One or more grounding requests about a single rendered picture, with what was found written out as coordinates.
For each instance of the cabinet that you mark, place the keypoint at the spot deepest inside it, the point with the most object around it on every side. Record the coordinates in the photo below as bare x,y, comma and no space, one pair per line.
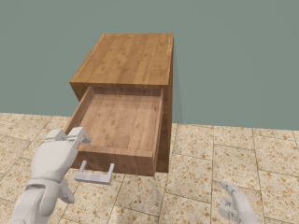
141,61

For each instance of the handle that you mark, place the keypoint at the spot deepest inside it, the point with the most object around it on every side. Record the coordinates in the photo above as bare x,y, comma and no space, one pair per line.
94,178

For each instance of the robot right forearm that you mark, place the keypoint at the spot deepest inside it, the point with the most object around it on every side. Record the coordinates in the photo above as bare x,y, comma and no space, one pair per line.
248,218

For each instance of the drawer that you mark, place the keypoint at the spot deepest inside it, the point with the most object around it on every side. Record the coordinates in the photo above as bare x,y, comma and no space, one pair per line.
125,128

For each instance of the robot right hand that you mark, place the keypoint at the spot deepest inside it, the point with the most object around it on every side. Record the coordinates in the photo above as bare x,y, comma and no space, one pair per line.
231,209

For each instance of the robot left hand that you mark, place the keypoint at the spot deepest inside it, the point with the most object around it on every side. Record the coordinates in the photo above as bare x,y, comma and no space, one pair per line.
55,156

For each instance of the robot left forearm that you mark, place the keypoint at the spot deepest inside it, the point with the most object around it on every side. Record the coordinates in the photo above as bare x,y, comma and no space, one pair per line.
37,202

